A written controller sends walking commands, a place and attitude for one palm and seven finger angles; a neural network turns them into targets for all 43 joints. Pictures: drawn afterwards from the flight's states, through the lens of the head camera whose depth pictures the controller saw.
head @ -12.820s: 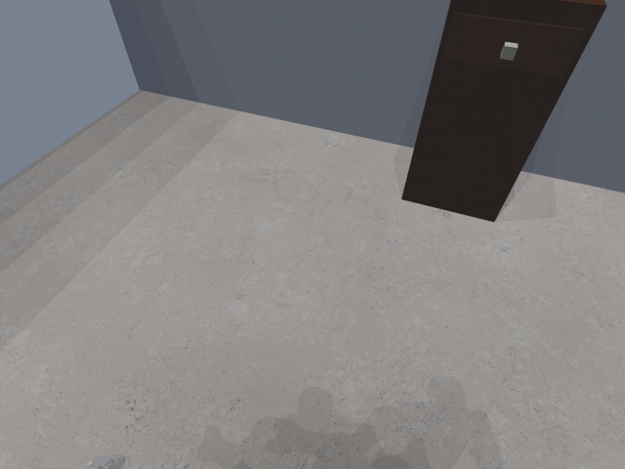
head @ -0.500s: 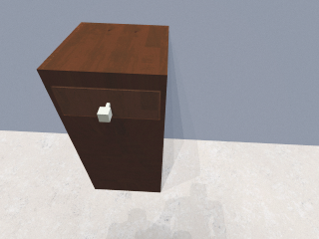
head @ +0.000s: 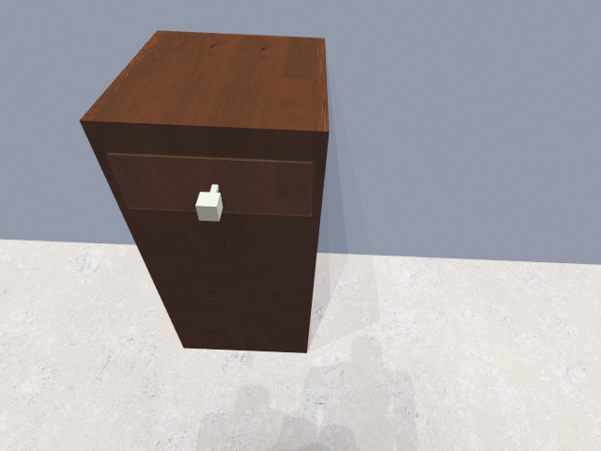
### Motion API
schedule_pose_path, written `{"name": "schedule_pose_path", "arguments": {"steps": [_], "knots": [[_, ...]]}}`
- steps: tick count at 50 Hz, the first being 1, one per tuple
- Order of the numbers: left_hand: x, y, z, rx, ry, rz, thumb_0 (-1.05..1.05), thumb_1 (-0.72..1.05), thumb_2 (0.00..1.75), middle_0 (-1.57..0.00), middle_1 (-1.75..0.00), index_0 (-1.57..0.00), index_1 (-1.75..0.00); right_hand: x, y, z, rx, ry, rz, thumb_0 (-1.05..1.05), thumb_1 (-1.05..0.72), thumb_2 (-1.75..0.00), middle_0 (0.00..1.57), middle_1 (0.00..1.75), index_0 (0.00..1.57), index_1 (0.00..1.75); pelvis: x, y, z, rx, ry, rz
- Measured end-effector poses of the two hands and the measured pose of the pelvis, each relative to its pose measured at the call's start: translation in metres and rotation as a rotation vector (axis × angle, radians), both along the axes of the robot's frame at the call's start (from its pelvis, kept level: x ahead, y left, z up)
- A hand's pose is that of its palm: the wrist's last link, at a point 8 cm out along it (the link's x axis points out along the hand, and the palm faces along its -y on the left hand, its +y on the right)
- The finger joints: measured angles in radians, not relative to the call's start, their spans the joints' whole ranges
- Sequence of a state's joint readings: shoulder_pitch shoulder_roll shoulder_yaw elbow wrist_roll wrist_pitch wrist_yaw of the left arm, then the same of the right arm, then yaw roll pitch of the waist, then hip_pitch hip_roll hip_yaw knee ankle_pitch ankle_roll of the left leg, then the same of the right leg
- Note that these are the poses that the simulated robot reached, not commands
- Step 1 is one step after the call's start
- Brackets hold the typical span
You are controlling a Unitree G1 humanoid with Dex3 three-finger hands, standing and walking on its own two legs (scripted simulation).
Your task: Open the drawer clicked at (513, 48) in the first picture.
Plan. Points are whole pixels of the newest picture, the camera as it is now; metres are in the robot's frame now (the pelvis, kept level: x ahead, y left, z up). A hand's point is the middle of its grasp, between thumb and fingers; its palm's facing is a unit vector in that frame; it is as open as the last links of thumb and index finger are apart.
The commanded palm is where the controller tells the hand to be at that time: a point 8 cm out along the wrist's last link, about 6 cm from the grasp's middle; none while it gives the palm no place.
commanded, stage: come to a stop and stand still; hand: left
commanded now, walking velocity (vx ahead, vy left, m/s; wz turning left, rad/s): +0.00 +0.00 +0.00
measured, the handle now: (211, 199) +0.56 +0.21 -0.01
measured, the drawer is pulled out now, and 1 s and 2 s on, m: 0.00 0.00 0.00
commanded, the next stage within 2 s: look again from close up in 0.08 s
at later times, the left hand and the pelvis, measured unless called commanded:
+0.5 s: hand out of the picture -0.02 +0.14 -0.18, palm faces +0.03 -0.99 -0.14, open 7.4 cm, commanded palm none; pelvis +0.01 -0.01 +0.00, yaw -1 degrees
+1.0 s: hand out of the picture +0.13 +0.19 -0.09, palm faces -0.10 -0.75 -0.65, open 7.5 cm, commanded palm +0.13 +0.19 -0.04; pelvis +0.01 -0.01 -0.01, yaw +1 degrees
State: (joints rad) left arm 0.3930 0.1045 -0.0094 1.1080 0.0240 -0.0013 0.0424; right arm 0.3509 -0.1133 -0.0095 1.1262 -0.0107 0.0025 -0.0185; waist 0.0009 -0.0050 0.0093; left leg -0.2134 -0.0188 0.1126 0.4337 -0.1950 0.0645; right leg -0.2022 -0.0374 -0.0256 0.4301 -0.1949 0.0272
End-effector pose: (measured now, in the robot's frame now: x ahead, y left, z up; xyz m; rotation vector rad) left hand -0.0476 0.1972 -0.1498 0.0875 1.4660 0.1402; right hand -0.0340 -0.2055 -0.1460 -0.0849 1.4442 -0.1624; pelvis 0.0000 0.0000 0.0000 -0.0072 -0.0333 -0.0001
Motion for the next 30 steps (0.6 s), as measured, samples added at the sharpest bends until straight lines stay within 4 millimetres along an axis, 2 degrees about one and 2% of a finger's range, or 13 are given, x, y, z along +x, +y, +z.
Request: {"name": "schedule_pose_path", "arguments": {"steps": [6, 13, 30], "knots": [[0.002, 0.001, 0.001, 0.005, -0.008, 0.001, 0.00, 0.90, 0.89, -0.20, -0.30, -0.20, -0.30, 0.016, 0.003, -0.002, 0.005, -0.047, 0.007, 0.00, -0.91, -0.90, 0.20, 0.30, 0.20, 0.30, 0.000, 0.002, 0.000, 0.001, 0.002, -0.005], [0.006, 0.000, 0.001, 0.006, -0.018, -0.001, 0.00, 0.91, 0.89, -0.20, -0.30, -0.20, -0.30, 0.023, -0.006, -0.001, -0.009, -0.060, 0.009, 0.00, -0.92, -0.90, 0.19, 0.30, 0.20, 0.30, 0.002, 0.000, 0.000, 0.002, 0.005, -0.008], [0.026, -0.006, 0.001, 0.001, -0.033, -0.016, 0.00, 0.90, 0.89, -0.20, -0.30, -0.20, -0.30, 0.021, -0.011, 0.001, -0.009, -0.029, 0.001, 0.00, -0.91, -0.90, 0.19, 0.30, 0.20, 0.30, 0.010, -0.007, 0.001, 0.002, 0.009, -0.010]]}}
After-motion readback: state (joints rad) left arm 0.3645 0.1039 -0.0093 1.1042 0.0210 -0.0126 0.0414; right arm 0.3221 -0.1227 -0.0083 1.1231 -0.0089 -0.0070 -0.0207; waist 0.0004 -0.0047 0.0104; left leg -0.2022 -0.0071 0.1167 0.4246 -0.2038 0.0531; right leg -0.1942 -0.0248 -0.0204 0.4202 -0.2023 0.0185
